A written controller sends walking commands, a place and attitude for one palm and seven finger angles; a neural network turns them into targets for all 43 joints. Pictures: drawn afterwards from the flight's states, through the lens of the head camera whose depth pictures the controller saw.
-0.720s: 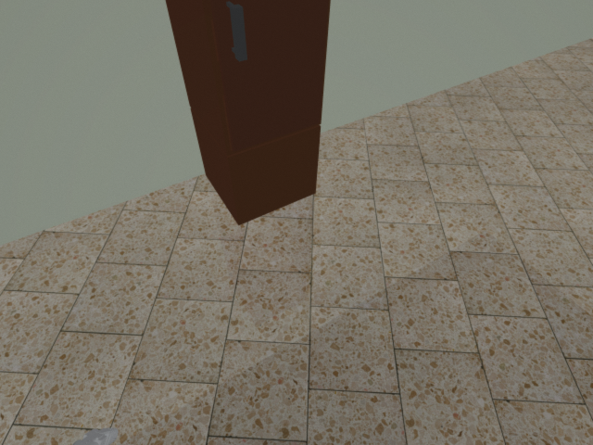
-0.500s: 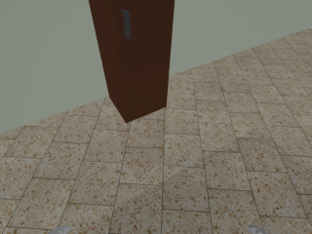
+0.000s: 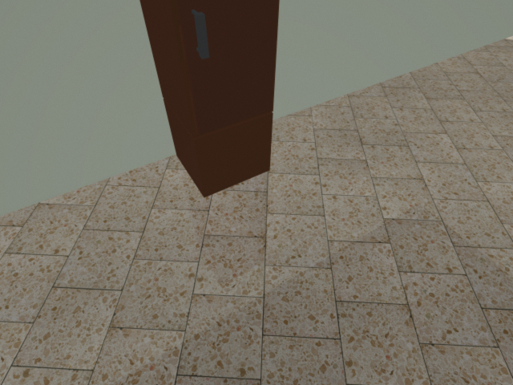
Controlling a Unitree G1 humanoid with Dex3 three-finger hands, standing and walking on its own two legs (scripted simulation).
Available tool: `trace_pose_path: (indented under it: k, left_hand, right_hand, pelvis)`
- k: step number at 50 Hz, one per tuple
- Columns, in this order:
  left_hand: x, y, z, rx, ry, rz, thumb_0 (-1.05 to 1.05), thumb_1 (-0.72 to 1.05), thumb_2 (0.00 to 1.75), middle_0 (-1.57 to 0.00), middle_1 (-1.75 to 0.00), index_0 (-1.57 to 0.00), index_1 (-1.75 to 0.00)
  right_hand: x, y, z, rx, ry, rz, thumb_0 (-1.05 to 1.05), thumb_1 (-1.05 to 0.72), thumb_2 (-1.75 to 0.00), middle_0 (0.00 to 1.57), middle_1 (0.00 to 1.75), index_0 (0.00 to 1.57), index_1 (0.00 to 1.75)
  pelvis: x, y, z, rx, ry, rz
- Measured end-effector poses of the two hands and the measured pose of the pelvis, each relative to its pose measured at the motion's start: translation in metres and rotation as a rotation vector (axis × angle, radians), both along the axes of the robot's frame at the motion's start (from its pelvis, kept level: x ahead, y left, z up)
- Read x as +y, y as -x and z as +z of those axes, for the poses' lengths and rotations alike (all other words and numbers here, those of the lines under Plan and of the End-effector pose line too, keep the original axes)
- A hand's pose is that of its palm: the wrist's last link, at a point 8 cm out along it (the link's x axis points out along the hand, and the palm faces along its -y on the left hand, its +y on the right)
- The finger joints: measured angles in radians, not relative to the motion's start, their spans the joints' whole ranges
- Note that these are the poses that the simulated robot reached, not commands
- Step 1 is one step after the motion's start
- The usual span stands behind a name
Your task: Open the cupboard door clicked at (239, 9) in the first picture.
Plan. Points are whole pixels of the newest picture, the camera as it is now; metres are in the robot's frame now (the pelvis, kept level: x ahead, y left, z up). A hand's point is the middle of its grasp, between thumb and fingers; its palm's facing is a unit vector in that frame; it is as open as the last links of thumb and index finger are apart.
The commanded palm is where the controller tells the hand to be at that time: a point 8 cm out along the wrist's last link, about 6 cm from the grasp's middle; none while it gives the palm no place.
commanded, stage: stand and wait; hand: left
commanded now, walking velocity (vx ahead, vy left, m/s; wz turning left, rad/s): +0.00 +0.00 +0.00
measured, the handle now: (199, 34) +1.13 +0.26 +0.07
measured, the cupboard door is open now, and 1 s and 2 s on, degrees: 0 0 0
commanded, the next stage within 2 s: look at it before walking up in 0.12 s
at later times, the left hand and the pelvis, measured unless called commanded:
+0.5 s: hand out of the picture +0.07 +0.24 -0.15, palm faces -0.03 -0.94 -0.33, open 7.4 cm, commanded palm none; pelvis -0.01 +0.00 +0.00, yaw +0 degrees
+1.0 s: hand out of the picture +0.07 +0.24 -0.16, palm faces -0.06 -0.94 -0.34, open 7.4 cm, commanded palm none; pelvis +0.00 +0.00 +0.00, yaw -4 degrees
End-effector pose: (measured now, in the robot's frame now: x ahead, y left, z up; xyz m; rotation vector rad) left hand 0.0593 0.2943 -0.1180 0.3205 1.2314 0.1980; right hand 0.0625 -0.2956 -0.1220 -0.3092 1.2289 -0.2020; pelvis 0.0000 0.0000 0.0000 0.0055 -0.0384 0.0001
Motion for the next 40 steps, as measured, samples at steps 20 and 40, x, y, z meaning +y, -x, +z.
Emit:
trace_pose_path:
  k: [20, 40]
  left_hand:
    - [-0.009, -0.008, 0.001, -0.032, 0.011, -0.022, 0.01, 0.91, 0.9, -0.2, -0.3, -0.21, -0.3]
    - [-0.005, -0.006, 0.002, -0.013, 0.005, -0.012, 0.01, 0.91, 0.9, -0.2, -0.3, -0.21, -0.3]
  right_hand:
    - [0.0, 0.004, 0.0, -0.015, -0.012, -0.005, 0.01, -0.91, -0.9, 0.21, 0.3, 0.2, 0.3]
    - [-0.001, -0.007, 0.003, -0.02, -0.006, 0.004, 0.01, -0.91, -0.9, 0.21, 0.3, 0.2, 0.3]
  pelvis:
    - [-0.004, 0.006, 0.001, 0.004, 0.0, -0.006]
    - [-0.003, 0.001, 0.002, 0.004, 0.0, -0.006]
